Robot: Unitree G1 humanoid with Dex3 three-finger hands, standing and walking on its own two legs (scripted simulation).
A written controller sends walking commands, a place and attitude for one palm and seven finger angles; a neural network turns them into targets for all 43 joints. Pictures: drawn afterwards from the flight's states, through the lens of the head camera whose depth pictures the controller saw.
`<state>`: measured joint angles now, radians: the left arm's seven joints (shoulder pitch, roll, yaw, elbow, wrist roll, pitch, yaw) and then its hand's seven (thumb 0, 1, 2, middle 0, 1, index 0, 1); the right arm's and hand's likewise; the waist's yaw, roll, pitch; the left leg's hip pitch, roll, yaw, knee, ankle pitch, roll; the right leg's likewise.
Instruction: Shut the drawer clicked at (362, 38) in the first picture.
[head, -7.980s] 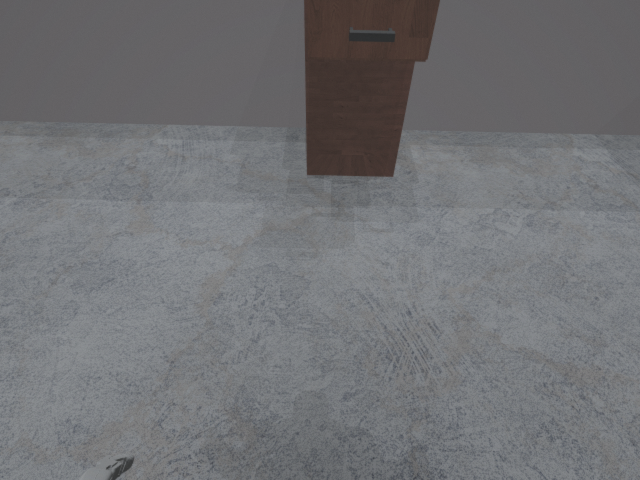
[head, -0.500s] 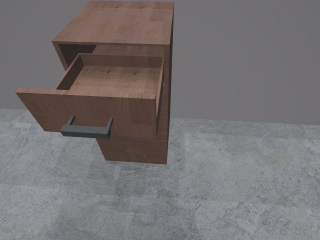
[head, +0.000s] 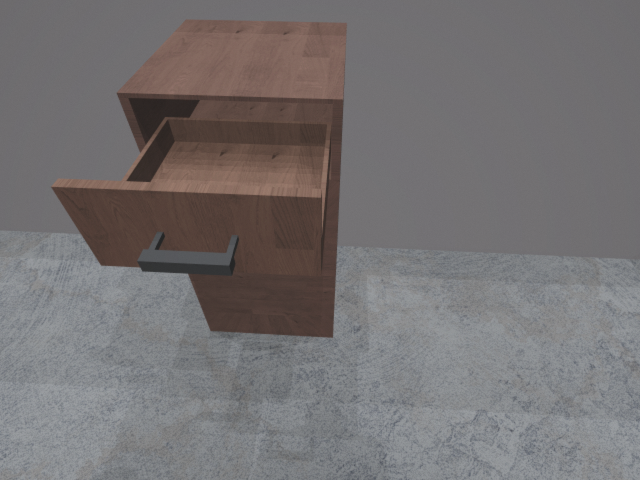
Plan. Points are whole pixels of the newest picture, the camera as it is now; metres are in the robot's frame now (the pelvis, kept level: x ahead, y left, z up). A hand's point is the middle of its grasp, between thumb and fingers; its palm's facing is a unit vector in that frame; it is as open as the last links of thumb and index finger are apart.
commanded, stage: look again from close up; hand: left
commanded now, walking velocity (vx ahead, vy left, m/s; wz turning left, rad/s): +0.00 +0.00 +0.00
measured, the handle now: (191, 251) +0.43 +0.22 +0.03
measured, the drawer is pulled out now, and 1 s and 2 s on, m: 0.29 0.29 0.29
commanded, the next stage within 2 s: shuffle to correct the standing spot in 0.26 s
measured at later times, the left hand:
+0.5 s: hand out of the picture -0.01 +0.17 -0.18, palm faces +0.02 -0.99 -0.14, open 7.4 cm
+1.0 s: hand out of the picture +0.13 +0.20 -0.18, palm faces +0.06 -0.98 -0.17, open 7.4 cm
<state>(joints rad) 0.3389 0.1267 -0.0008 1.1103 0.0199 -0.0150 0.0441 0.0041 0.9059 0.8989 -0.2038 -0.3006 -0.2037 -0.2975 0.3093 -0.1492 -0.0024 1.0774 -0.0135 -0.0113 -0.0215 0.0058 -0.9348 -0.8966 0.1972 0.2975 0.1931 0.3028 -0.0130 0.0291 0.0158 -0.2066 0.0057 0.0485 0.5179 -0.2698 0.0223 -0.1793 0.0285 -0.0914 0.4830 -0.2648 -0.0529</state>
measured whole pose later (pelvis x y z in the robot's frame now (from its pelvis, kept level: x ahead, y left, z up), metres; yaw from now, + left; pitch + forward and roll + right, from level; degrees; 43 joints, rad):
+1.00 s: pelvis +0.11 +0.03 +0.00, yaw +3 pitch -1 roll -1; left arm 0.23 0.17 0.04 1.06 0.02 0.01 0.02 0.01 0.91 0.90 -0.20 -0.30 -0.20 -0.30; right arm 0.38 -0.12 0.02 1.10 -0.02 -0.07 -0.05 0.00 -0.92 -0.90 0.20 0.30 0.19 0.30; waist -0.02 -0.01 0.08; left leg -0.03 -0.03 0.07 0.41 -0.37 0.07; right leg -0.54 -0.03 -0.07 1.16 -0.41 -0.02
